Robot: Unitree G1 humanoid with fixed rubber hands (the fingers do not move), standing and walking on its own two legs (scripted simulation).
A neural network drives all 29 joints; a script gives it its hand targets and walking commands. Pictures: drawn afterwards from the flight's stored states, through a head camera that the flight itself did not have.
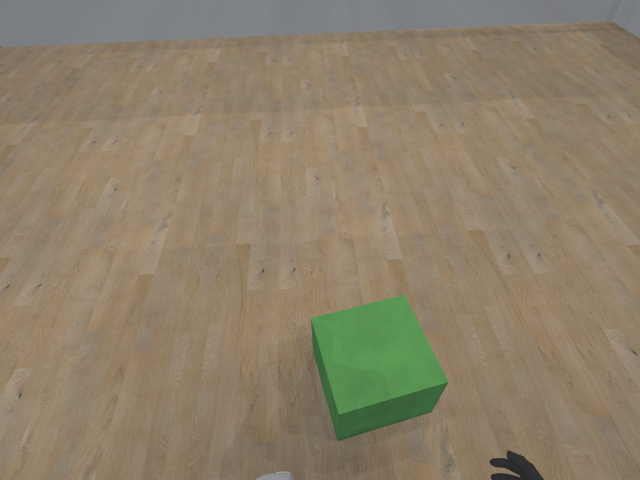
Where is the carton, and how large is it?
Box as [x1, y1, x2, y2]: [311, 295, 447, 440]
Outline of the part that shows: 404,295 311,318 313,352 338,440 430,412 447,383 447,380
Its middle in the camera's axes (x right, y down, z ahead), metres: +0.15 +0.39 +1.14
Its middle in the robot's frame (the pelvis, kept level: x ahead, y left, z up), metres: +0.55 -0.07 -0.63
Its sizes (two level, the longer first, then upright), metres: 0.296 0.279 0.230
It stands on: the floor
